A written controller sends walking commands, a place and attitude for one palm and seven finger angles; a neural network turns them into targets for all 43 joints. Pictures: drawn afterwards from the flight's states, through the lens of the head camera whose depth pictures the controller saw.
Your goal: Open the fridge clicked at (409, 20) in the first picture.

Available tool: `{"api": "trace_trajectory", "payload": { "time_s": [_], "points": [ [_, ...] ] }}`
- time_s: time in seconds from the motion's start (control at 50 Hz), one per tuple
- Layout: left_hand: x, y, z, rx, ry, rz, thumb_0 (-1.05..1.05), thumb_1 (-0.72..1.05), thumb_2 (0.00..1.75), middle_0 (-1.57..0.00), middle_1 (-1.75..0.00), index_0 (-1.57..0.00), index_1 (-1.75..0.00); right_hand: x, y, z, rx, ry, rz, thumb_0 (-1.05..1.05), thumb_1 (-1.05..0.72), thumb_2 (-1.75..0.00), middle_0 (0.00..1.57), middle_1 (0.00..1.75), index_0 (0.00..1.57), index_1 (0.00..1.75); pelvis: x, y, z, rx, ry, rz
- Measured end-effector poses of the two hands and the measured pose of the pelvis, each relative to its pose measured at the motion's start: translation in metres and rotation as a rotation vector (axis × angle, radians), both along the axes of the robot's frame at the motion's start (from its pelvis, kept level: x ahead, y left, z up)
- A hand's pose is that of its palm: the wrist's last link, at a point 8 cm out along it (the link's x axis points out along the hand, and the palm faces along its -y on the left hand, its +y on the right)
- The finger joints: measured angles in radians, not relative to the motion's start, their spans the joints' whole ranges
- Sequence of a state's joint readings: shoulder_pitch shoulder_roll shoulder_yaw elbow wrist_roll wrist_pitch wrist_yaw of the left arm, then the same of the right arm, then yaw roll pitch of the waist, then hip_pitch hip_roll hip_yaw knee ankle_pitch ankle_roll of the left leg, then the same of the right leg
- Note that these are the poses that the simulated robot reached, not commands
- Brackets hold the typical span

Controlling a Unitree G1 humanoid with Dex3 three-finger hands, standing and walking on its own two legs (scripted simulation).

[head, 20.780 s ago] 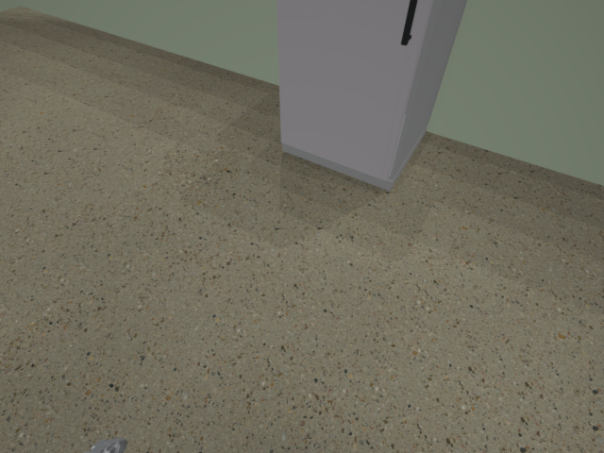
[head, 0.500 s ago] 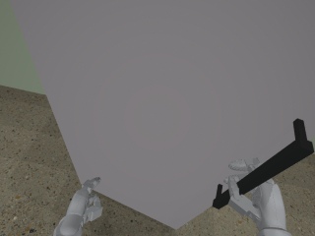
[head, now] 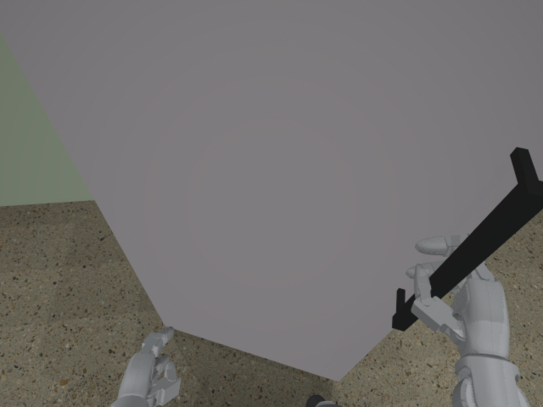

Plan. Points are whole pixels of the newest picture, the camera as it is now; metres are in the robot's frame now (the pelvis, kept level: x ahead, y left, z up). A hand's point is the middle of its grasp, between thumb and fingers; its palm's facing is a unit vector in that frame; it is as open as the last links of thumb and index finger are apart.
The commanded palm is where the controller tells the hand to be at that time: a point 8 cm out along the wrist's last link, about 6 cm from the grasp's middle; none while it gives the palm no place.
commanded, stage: walk backward, drawing the door open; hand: right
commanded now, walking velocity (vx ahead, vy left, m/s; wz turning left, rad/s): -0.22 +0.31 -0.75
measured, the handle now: (445, 262) +0.29 -0.18 +0.13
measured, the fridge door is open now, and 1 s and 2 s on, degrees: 24 63 70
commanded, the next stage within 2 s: stop walking and hold the door back in 1.14 s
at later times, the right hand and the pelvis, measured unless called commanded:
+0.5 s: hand out of the picture +0.09 -0.06 +0.11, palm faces +0.46 +0.86 -0.22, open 5.8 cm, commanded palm +0.03 -0.09 +0.12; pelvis -0.08 +0.16 +0.01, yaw -25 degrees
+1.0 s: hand out of the picture -0.04 +0.08 +0.11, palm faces +0.76 +0.60 -0.25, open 5.9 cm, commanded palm -0.10 +0.07 +0.12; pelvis -0.09 +0.36 +0.01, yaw -48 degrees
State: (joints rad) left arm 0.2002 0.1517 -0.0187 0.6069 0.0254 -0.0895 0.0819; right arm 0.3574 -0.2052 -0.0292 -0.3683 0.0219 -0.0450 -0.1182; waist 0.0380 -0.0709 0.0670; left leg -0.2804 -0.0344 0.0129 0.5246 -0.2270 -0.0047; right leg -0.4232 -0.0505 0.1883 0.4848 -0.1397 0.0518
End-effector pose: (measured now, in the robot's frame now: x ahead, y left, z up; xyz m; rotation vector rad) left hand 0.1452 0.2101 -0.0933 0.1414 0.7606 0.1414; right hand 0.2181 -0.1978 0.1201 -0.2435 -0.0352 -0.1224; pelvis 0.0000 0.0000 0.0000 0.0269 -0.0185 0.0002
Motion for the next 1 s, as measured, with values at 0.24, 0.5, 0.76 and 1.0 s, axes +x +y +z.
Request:
{"api": "trace_trajectory", "payload": {
  "time_s": [0.24, 0.5, 0.76, 1.0],
  "points": [
    [-0.004, 0.059, 0.006, 0.125, 0.008, -0.187, 0.01, 0.90, 0.89, -0.20, -0.30, -0.20, -0.30, -0.088, 0.038, 0.000, 0.036, -0.010, -0.136, 0.01, -0.69, -0.83, 0.45, 1.40, 0.38, 1.40, -0.044, 0.061, 0.004, -0.045, 0.039, -0.235],
    [-0.009, 0.087, 0.012, 0.013, -0.016, -0.464, 0.01, 0.90, 0.89, -0.20, -0.30, -0.21, -0.30, -0.175, 0.099, 0.002, 0.017, -0.016, -0.356, 0.02, -0.69, -0.82, 0.45, 1.40, 0.37, 1.40, -0.079, 0.165, 0.008, 0.013, -0.026, -0.428],
    [0.030, 0.177, -0.002, 0.069, 0.007, -0.594, 0.01, 0.90, 0.89, -0.20, -0.30, -0.20, -0.30, -0.256, 0.184, 0.006, -0.058, 0.031, -0.658, -0.01, -0.66, -0.81, 0.45, 1.40, 0.35, 1.40, -0.083, 0.281, 0.005, -0.071, -0.007, -0.641],
    [0.028, 0.209, 0.035, 0.105, -0.072, -0.829, 0.01, 0.90, 0.89, -0.20, -0.29, -0.20, -0.30, -0.314, 0.262, 0.005, -0.034, -0.043, -0.767, 0.02, -0.65, -0.81, 0.45, 1.40, 0.38, 1.40, -0.087, 0.364, 0.012, -0.005, -0.044, -0.841]
  ]
}}
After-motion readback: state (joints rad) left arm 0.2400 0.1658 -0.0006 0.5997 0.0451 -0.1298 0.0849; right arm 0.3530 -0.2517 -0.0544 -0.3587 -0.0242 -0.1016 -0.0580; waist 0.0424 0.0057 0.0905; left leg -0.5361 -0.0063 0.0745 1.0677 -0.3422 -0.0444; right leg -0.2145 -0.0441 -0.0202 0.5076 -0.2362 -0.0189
